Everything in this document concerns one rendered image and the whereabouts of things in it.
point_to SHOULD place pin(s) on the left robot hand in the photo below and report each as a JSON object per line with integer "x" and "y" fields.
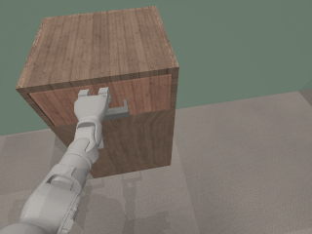
{"x": 93, "y": 107}

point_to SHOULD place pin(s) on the cabinet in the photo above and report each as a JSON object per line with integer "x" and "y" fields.
{"x": 102, "y": 47}

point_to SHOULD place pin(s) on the robot left upper arm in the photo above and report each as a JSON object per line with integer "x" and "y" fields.
{"x": 53, "y": 210}

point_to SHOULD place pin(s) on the handle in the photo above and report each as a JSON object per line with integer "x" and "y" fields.
{"x": 117, "y": 112}

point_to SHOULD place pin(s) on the robot left forearm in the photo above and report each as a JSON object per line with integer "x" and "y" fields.
{"x": 71, "y": 171}

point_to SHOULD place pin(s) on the drawer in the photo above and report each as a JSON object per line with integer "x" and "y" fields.
{"x": 142, "y": 94}

